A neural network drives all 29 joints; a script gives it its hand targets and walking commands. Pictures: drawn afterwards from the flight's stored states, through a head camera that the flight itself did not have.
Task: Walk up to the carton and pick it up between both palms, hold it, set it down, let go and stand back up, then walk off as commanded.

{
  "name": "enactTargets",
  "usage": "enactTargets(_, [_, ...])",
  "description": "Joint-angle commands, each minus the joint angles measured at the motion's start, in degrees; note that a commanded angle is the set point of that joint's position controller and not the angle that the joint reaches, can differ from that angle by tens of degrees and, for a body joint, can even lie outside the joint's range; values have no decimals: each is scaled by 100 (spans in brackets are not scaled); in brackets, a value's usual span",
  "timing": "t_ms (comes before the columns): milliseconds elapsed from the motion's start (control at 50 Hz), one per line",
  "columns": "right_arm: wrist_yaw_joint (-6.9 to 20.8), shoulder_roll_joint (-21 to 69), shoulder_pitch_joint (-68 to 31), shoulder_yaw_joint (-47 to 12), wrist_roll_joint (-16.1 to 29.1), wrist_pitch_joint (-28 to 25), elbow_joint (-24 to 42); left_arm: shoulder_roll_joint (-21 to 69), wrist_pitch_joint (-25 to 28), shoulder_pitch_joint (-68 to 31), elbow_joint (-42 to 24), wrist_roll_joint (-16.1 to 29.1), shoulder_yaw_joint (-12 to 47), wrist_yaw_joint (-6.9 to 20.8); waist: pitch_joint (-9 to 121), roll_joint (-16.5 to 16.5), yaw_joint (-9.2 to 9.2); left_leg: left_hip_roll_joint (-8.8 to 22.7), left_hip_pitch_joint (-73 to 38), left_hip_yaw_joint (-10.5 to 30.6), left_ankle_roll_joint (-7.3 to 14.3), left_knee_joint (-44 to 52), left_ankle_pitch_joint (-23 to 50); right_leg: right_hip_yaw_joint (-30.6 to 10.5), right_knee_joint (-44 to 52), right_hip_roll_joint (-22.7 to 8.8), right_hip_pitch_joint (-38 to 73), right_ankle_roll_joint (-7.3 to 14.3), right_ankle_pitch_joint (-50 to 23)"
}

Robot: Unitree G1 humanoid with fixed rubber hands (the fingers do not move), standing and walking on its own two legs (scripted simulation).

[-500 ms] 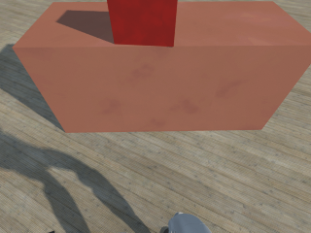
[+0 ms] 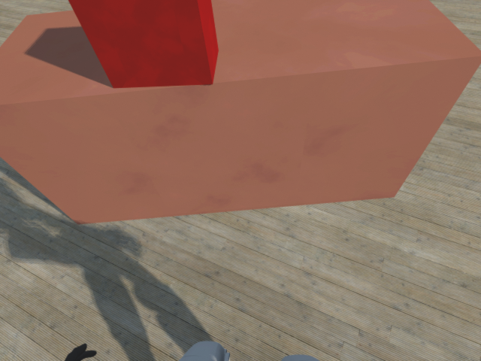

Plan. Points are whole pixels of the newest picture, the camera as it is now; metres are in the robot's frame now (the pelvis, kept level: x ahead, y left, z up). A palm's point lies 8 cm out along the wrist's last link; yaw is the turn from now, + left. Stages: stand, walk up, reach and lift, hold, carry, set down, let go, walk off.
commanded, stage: walk off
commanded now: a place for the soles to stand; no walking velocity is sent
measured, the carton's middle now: (155, 28) +0.90 +0.21 +0.10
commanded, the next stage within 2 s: none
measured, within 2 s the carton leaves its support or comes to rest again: neither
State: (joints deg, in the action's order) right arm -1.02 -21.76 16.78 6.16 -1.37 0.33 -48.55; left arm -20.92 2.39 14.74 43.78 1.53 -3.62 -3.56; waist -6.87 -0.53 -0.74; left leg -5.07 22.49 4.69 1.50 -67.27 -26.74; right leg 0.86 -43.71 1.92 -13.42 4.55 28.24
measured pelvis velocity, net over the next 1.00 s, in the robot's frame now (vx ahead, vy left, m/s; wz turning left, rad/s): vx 0.09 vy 0.08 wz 0.01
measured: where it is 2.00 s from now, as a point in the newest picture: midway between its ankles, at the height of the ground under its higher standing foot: outside the picture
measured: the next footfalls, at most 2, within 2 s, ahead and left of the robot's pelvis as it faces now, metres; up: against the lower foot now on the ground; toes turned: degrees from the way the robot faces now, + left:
left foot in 0.16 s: +0.14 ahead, +0.09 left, +0.00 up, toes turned -7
right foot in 0.34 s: +0.12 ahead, -0.16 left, +0.00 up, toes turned +1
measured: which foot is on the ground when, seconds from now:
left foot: up 0.00-0.14, down 0.16-0.34, up 0.36-0.96, down 0.98-1.00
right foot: down 0.00-0.14, up 0.16-0.32, down 0.34-1.00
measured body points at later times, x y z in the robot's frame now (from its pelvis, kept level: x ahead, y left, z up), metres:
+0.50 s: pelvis +0.07 -0.07 -0.01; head +0.14 -0.16 +0.43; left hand +0.21 +0.25 -0.06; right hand +0.14 -0.38 -0.18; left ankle +0.04 +0.08 -0.64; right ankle +0.08 -0.16 -0.71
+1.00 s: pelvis +0.09 +0.08 -0.04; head +0.16 +0.06 +0.40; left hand +0.19 +0.39 -0.14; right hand +0.21 -0.26 -0.16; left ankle +0.12 +0.16 -0.72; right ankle +0.08 -0.16 -0.71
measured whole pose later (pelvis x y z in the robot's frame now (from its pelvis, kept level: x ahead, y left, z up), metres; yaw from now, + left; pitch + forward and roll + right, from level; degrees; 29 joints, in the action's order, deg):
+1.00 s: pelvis +0.09 +0.08 -0.04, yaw +1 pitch -4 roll -6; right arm 0.4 -26.4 7.8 6.1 -1.4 4.6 -44.5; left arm -18.8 1.4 10.5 43.8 1.5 -3.5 -6.3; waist -14.4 9.0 -0.4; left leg -1.1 26.9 6.2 1.8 -61.5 -32.3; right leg -2.8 -52.4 -3.0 -19.0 -5.2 28.3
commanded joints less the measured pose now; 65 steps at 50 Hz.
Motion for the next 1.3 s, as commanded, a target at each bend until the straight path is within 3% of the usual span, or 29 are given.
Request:
enactTargets(0, [67,-1357,225,74,-6,131,582,-1811,264,347,109,-81,-660,-266,-55,-747,32,-440,1286,17,-50,214,437,-1308,1993,-1072,1646,-2064,-6682])
enactTargets(60, [62,-1608,1425,213,-121,273,299,-1882,58,-1029,-185,-72,-751,-259,-371,-1417,-653,-711,-463,-789,-194,2561,-113,-94,2064,-232,591,-3554,-8490])
enactTargets(100, [31,-1715,2561,323,-115,281,91,-1875,-2,-1959,-477,-23,-791,-260,-22,-529,-1683,-253,-2308,-1167,603,5204,1449,487,-1280,645,-174,-3863,-9429])
enactTargets(120, [10,-1629,2427,388,-83,256,148,-1807,8,-1837,-472,108,-693,-303,688,1085,-1899,425,-2901,-904,1049,5918,3188,234,-4112,618,-319,-3232,-7023])
enactTargets(140, [-42,-1495,1727,385,-126,195,559,-1581,30,-1453,-504,117,-646,-312,1176,2553,-1548,1632,-3374,1451,1655,4335,4454,-917,-6186,58,-1921,-1820,-224])
enactTargets(160, [-38,-1397,692,298,-115,179,1136,-1175,88,-613,-491,24,-543,-438,1004,1868,-538,2132,-2232,2375,2146,3744,5417,-1330,-5624,303,-1945,-1171,2443])
enactTargets(180, [-70,-1433,-270,212,-5,154,1373,-1529,24,-69,-395,-41,-563,-389,812,922,-59,2626,-76,2534,2129,3669,5035,-2157,-4887,-285,-545,-503,2143])
enactTargets(200, [-109,-1637,-1508,224,21,144,1625,-1757,3,192,-390,-10,-595,-383,74,1496,179,3114,926,2706,2171,3595,5592,-2790,-4446,-665,-685,-431,2734])
enactTargets(240, [-40,-1533,-1921,72,-117,193,1589,-1534,44,85,-335,69,-482,-328,-336,936,136,2002,1081,1853,1268,3267,4780,-2417,-1042,-1198,-301,-59,1886])
enactTargets(280, [59,-1508,-849,84,-55,304,1134,-1464,54,-232,-92,111,-494,-291,65,328,-170,677,-809,841,550,2426,4647,-844,2142,-896,-225,-394,-895])
enactTargets(300, [126,-1507,-693,144,4,370,990,-1529,88,379,265,60,-548,-286,686,-46,117,224,-706,403,290,1521,3828,-576,2856,-752,940,-752,-2824])
enactTargets(340, [100,-1108,172,69,9,370,888,-2185,55,432,80,-91,-662,-320,1675,-1652,142,-644,1367,804,-113,26,-680,-2611,1448,-1891,2651,-760,-5296])
enactTargets(380, [23,-1556,-72,197,-10,466,783,-2238,-58,-145,-218,-226,-706,-346,979,-1105,36,-292,1068,1098,-42,-483,-253,-3070,1685,-2289,725,-288,-3876])
enactTargets(420, [86,-1589,-74,221,22,512,711,-1865,0,-323,-317,-190,-707,-345,297,-933,-61,-398,1297,1063,-40,-837,559,-2333,1683,-1721,667,-895,-3452])
enactTargets(500, [101,-1456,-131,182,-27,461,837,-1747,11,213,-169,-109,-754,-422,768,-1039,242,-491,2120,879,-76,-1129,699,-2058,1139,-1394,2412,-989,-5101])
enactTargets(620, [120,-1418,-388,189,-63,447,1007,-1793,35,448,-138,-94,-772,-479,773,-684,375,-384,2478,776,-121,-1228,666,-2252,1020,-1472,2811,-861,-4961])
enactTargets(820, [136,-1496,-565,249,-179,370,1296,-2074,136,27,-368,-203,-808,-459,734,-492,259,146,2290,1020,-198,-1204,-52,-2614,686,-2275,1925,637,-4713])
enactTargets(920, [187,-1545,-603,274,-170,260,1298,-2262,149,-425,-447,-265,-762,-420,588,-866,106,1104,1410,1226,47,1217,-599,-2418,201,-2600,1033,656,-5145])
enactTargets(960, [238,-1505,703,356,-138,138,763,-2072,74,-1108,-423,-237,-592,-306,1109,-248,-793,944,-1690,926,348,3642,948,-1024,-1450,-1597,-808,-43,-4366])
enactTargets(1000, [207,-2074,257,478,-117,120,788,-1408,-27,-647,-297,-180,-361,-292,1116,1805,-468,1615,-2022,2631,266,3732,5528,-334,-3365,224,-2050,-482,1280])
enactTargets(1020, [157,-2207,-126,471,-50,107,917,-1532,-81,-699,-325,-135,-394,-324,1115,1366,-378,1888,-1938,3233,212,4153,5188,-616,-3560,231,-2278,-357,1326])
enactTargets(1060, [80,-2100,-431,369,-37,117,1056,-1889,-159,-874,-215,-112,-456,-360,339,754,-371,1618,-1360,3225,-611,4666,3792,-1039,-3737,49,-2598,-304,934])
enactTargets(1120, [47,-1805,-659,366,-92,177,1067,-1814,-267,-40,247,-69,-549,-329,-36,1614,-85,760,-1219,1711,-2280,5145,4616,-612,-2855,283,-1779,-346,455])
enactTargets(1160, [27,-1779,-906,445,-31,235,1203,-1774,-273,584,452,-92,-652,-326,298,2274,129,419,-1458,1199,-2926,5254,6371,-149,-2065,414,-912,-385,738])
enactTargets(1200, [26,-1714,-1852,547,61,308,1513,-1875,-234,1920,759,-109,-848,-357,736,2247,1005,-9,-851,681,-3337,3929,8224,-12,-584,-18,653,10,741])
enactTargets(1220, [25,-1620,-2324,559,123,322,1638,-1979,-199,2615,871,-88,-959,-415,1078,1437,1623,-592,-1017,44,-3518,1646,9019,420,1481,-389,1132,389,196])
enactTargets(1240, [7,-1438,-2144,514,249,307,1675,-2078,-160,2341,707,28,-1048,-477,1249,-1134,1815,-1051,-989,-272,-3035,-1554,6766,-415,3646,-1254,1242,797,-1353])
enactTargets(1260, [-21,-1219,-1573,403,337,290,1585,-1916,-151,907,174,55,-977,-512,1713,-4197,1314,-615,750,1007,-1350,-3889,-2191,-3151,2168,-2472,1741,1096,-4204])
enactTargets(1280, [-122,-1059,-667,242,140,339,1416,-1682,-152,-317,-354,-203,-770,-465,1298,-2156,281,126,717,2619,-300,-3177,-1981,-3667,894,-2349,419,998,-5095])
